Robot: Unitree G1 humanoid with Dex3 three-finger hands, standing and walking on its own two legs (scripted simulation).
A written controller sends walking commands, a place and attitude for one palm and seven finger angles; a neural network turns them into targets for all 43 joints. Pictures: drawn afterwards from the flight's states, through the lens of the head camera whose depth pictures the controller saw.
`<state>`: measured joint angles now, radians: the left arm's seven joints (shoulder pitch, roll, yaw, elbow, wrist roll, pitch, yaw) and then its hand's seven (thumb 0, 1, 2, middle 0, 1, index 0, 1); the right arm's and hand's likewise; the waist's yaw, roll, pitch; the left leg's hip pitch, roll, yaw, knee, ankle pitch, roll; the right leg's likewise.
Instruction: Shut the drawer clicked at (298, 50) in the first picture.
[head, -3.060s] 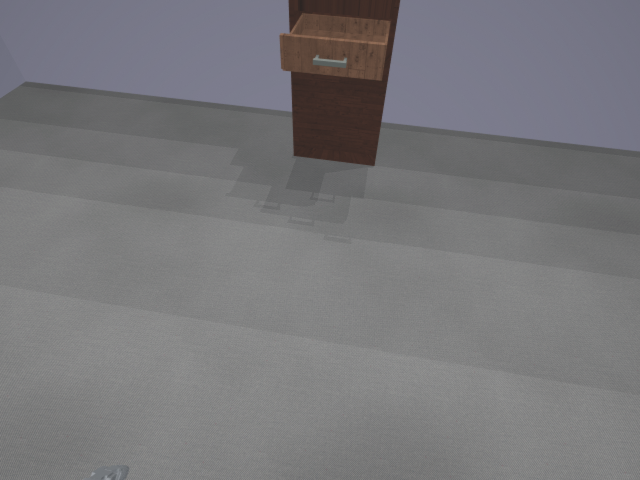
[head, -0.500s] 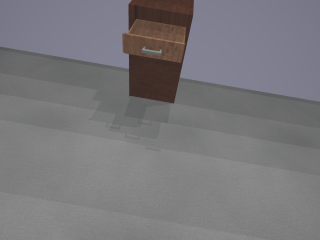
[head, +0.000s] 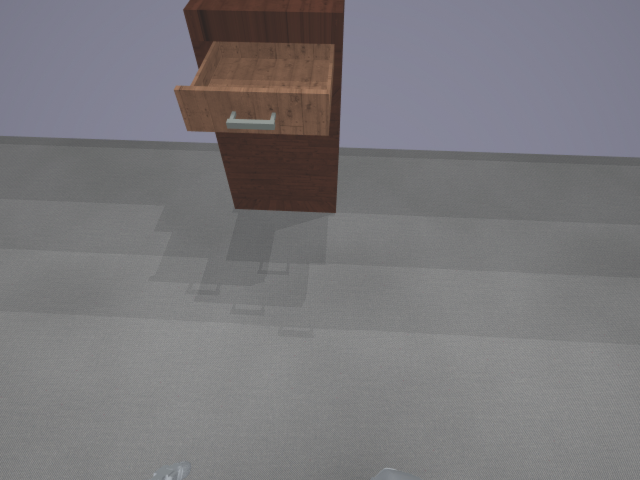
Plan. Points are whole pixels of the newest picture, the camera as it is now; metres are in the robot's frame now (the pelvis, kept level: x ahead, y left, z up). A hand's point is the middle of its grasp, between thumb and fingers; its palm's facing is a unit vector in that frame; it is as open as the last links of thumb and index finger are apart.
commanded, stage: walk to a spot facing it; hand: left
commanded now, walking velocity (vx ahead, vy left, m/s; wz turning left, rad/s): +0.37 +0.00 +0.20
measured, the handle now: (252, 120) +0.93 +0.20 -0.11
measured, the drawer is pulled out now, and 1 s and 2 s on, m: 0.26 0.26 0.26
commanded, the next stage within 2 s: turn to face it in 0.38 s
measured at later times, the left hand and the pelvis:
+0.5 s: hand out of the picture +0.14 +0.22 -0.17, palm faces +0.17 -0.98 -0.13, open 7.4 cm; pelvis +0.21 +0.06 +0.01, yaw +5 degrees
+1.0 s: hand (206, 326) +0.38 +0.21 -0.15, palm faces +0.06 -0.97 -0.23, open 7.3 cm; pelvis +0.32 +0.03 +0.02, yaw +0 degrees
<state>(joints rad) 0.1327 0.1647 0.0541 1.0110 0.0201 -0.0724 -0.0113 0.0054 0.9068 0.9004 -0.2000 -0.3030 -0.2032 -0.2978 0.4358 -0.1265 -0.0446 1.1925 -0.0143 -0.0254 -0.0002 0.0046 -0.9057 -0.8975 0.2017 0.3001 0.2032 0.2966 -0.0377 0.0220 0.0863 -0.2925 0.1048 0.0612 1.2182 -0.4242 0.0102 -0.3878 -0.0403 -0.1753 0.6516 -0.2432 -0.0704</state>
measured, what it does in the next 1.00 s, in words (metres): walks ahead: left foot, then right foot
